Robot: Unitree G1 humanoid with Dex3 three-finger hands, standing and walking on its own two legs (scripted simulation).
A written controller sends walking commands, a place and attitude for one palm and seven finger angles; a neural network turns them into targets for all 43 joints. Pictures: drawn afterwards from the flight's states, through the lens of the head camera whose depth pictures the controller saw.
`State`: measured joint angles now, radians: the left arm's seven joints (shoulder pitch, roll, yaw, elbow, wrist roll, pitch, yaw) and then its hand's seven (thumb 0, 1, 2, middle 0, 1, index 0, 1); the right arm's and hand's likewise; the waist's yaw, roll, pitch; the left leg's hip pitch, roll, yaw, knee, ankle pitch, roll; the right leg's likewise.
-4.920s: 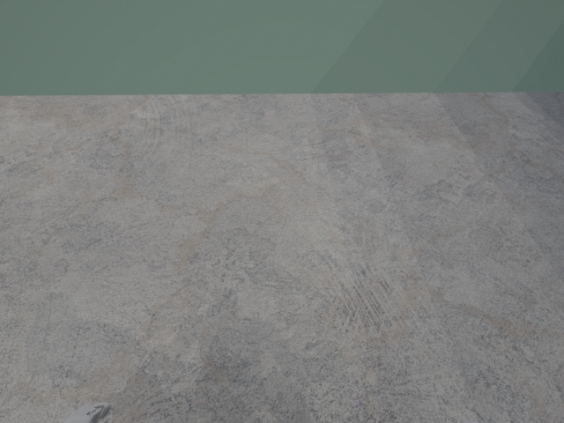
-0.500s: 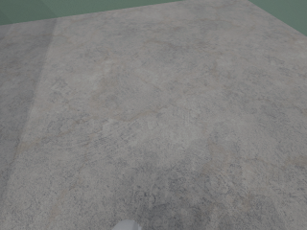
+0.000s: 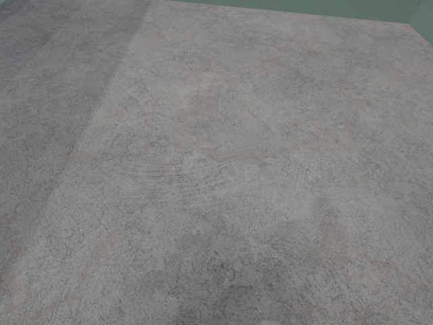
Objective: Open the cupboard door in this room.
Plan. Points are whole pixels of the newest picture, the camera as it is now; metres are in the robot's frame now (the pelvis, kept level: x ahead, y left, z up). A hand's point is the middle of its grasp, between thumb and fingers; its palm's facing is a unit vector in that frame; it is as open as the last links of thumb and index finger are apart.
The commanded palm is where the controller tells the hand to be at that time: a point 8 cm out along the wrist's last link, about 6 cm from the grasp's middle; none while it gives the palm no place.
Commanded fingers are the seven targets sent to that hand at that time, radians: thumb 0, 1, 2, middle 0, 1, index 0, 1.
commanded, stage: turn or walk to find it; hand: left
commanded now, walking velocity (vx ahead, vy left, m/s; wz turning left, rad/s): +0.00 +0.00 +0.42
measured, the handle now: out of the picture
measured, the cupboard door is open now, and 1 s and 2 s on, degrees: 0 0 0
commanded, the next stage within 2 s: none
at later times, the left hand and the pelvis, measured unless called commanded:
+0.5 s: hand out of the picture -0.01 +0.15 -0.15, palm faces +0.24 -0.94 -0.26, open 7.4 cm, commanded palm none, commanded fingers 0.00 0.90 0.90 -0.20 -0.30 -0.20 -0.30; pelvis -0.05 -0.05 +0.00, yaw +13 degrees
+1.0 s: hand out of the picture -0.12 +0.22 -0.17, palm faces +0.46 -0.85 -0.25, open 7.4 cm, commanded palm none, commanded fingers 0.00 0.90 0.90 -0.20 -0.30 -0.20 -0.30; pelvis -0.09 +0.00 +0.00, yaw +25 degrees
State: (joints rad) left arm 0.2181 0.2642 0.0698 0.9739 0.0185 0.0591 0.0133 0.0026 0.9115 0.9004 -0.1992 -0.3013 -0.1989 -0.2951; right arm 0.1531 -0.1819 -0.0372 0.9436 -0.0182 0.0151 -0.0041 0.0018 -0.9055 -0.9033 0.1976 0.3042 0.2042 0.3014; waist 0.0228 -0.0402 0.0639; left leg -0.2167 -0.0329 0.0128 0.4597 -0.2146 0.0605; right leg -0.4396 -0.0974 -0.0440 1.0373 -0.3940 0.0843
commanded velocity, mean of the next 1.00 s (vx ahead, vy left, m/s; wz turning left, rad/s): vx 0.00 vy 0.00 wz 0.42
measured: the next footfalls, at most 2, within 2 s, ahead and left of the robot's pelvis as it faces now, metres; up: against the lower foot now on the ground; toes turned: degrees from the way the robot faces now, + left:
right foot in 0.28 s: +0.02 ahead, -0.14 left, +0.00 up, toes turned +4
left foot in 0.72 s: -0.09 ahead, +0.11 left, +0.00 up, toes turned +23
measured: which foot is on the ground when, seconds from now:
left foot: down 0.00-0.28, up 0.30-0.70, down 0.72-1.00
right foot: up 0.00-0.26, down 0.28-0.72, up 0.74-1.00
